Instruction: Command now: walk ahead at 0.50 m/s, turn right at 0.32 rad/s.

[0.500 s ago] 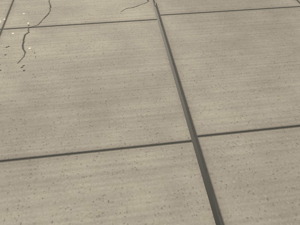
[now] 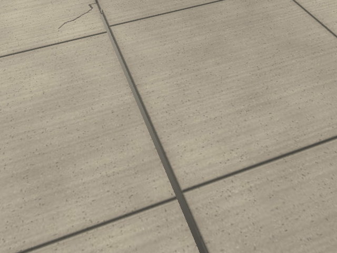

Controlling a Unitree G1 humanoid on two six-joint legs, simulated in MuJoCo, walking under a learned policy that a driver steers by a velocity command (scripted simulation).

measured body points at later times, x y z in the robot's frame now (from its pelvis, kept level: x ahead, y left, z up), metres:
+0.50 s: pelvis +0.30 +0.09 +0.00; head +0.33 +0.10 +0.45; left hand +0.40 +0.37 -0.11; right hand +0.43 -0.17 -0.12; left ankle +0.32 +0.16 -0.74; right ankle +0.33 -0.07 -0.66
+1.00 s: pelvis +0.57 +0.12 +0.03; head +0.58 +0.14 +0.48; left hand +0.55 +0.41 -0.09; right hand +0.81 -0.07 -0.06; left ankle +0.53 +0.24 -0.68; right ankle +0.64 -0.01 -0.71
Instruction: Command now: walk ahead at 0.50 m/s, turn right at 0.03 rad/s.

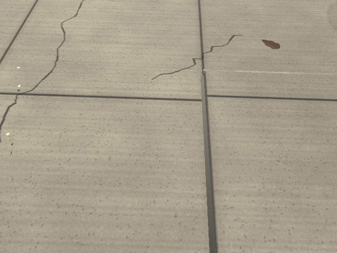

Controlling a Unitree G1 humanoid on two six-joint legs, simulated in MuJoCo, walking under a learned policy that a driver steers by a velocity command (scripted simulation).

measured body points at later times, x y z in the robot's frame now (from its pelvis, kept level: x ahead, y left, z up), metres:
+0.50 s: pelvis +0.24 -0.01 -0.04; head +0.27 -0.02 +0.41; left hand +0.50 +0.16 -0.13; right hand +0.15 -0.26 -0.18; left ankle +0.11 +0.14 -0.77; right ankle +0.37 -0.17 -0.72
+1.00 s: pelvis +0.37 -0.06 -0.02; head +0.39 -0.07 +0.43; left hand +0.64 +0.11 -0.10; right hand +0.40 -0.38 -0.11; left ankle +0.49 +0.03 -0.74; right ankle +0.38 -0.16 -0.73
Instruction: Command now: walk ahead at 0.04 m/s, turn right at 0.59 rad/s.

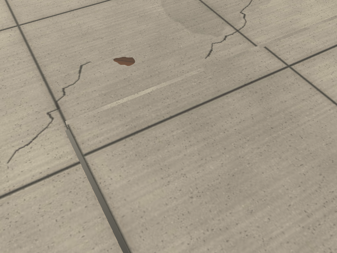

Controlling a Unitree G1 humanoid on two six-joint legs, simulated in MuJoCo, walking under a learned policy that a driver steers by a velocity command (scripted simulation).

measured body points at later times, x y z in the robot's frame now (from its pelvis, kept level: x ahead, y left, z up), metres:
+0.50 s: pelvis +0.01 -0.02 -0.01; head +0.05 -0.04 +0.43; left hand +0.28 +0.16 -0.09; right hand +0.04 -0.32 -0.13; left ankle +0.05 +0.13 -0.75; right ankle +0.00 -0.13 -0.72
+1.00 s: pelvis +0.03 -0.02 +0.01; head +0.05 +0.01 +0.46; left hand +0.18 +0.26 -0.11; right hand +0.14 -0.30 -0.08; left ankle +0.02 +0.10 -0.73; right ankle +0.00 -0.13 -0.72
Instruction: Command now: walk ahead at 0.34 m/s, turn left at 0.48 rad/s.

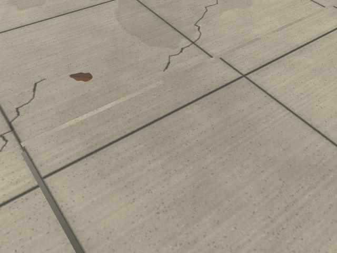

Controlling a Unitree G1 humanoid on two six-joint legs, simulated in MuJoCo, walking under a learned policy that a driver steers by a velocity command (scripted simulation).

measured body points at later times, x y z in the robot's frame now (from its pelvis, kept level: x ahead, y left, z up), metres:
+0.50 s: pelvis +0.22 +0.03 -0.03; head +0.26 +0.04 +0.42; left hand +0.40 +0.30 -0.10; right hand +0.28 -0.23 -0.16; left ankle -0.01 +0.12 -0.69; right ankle +0.35 -0.02 -0.72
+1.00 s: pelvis +0.48 +0.11 +0.00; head +0.51 +0.11 +0.45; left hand +0.56 +0.39 -0.12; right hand +0.68 -0.15 -0.06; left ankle +0.57 +0.21 -0.72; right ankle +0.36 -0.01 -0.67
